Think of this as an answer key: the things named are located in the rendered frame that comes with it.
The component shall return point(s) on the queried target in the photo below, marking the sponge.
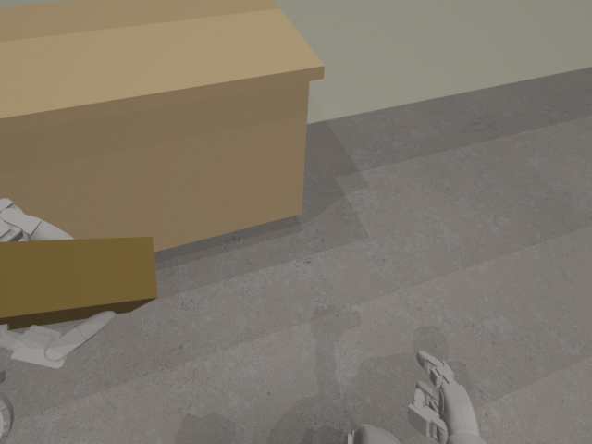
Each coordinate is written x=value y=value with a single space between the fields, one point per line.
x=45 y=282

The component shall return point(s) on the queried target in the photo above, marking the table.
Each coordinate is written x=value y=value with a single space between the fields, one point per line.
x=180 y=120

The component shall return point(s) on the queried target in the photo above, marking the robot left hand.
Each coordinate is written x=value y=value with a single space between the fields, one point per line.
x=42 y=345

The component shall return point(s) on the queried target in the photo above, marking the robot right hand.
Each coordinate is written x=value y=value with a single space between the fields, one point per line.
x=441 y=415

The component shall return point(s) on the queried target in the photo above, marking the right robot thigh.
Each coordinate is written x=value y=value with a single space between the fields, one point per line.
x=370 y=435

